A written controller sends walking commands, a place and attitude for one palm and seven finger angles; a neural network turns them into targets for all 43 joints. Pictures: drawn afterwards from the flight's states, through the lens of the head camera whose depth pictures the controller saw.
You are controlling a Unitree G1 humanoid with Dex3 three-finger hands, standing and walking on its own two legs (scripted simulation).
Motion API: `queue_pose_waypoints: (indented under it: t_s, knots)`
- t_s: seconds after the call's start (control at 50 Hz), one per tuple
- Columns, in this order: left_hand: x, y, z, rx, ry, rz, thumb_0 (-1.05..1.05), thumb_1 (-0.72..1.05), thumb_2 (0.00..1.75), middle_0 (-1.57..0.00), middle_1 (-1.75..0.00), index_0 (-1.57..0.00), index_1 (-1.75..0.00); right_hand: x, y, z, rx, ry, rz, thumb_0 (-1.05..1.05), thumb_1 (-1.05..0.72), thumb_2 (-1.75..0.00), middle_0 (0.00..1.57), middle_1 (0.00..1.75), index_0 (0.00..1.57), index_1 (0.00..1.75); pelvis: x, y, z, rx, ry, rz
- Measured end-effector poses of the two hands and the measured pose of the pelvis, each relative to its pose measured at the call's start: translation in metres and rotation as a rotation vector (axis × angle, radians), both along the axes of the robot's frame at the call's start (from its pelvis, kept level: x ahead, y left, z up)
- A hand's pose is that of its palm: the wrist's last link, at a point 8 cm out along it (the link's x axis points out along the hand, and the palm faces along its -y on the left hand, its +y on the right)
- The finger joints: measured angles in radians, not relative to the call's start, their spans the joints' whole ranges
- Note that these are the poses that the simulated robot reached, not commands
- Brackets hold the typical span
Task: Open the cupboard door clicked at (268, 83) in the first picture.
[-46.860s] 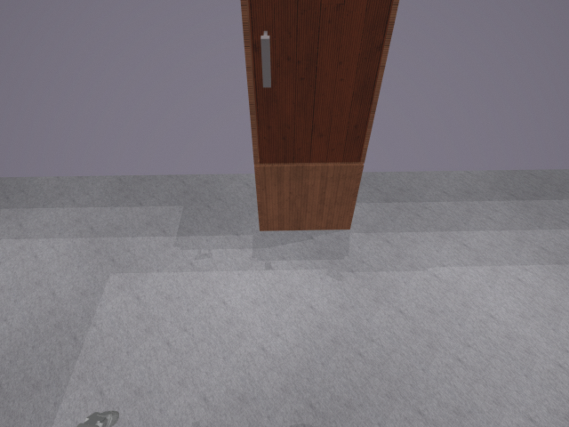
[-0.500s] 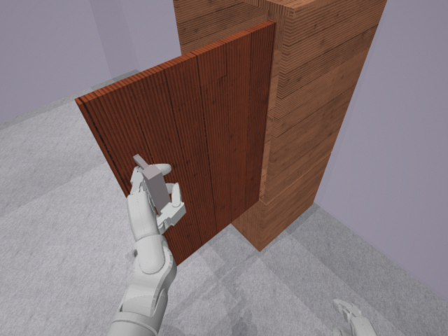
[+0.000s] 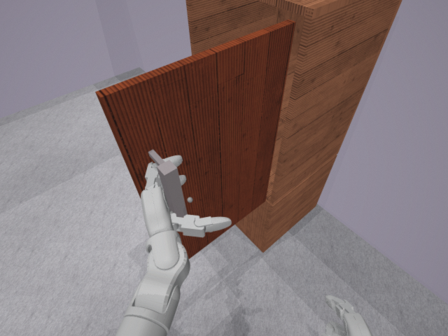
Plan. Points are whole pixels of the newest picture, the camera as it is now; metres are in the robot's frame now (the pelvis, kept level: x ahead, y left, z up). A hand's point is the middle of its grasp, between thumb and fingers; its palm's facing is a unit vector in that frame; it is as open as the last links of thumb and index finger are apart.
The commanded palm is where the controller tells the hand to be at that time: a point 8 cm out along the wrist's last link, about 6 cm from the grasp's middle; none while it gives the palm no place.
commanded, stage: open thumb and fingers to let go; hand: left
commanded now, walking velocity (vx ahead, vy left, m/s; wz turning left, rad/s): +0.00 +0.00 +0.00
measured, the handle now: (167, 185) +0.36 +0.13 +0.09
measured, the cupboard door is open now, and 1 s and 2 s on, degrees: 89 94 93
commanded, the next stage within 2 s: slide the hand sideways off the handle in 0.16 s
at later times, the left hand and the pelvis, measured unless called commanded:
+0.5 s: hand (188, 222) +0.29 +0.08 +0.08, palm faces -0.17 -0.99 -0.03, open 16.0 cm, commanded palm +0.27 +0.12 +0.08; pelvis -0.02 +0.01 +0.00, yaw +0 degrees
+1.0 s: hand (170, 241) +0.25 +0.10 +0.08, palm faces -0.07 -1.00 +0.00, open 16.2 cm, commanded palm +0.23 +0.17 +0.08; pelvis -0.01 +0.00 +0.00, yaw -1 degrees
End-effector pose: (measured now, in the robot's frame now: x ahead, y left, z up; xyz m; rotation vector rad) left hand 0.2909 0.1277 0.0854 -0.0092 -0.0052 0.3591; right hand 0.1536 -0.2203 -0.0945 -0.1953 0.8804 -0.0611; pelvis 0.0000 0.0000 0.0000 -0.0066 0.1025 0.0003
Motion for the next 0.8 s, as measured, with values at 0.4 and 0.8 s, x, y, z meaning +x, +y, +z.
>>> queue_pose_waypoints:
  t_s: [0.4,0.8]
  knots:
    - [-0.014,0.007,-0.002,0.131,-0.035,-0.349,-0.01,-0.5,0.3,-0.32,-0.49,-0.29,-0.49,-0.027,0.011,0.0,0.004,-0.007,-0.008,0.01,-0.91,-0.9,0.2,0.3,0.2,0.3,-0.02,0.01,-0.002,-0.009,-0.023,0.007]
    - [-0.036,0.014,-0.006,0.018,-0.031,-0.458,-0.01,-0.5,0.3,-0.17,-0.32,-0.16,-0.31,-0.03,0.008,0.015,0.029,-0.106,-0.023,0.02,-0.91,-0.9,0.2,0.3,0.2,0.3,-0.02,0.012,0.001,-0.004,-0.039,-0.029]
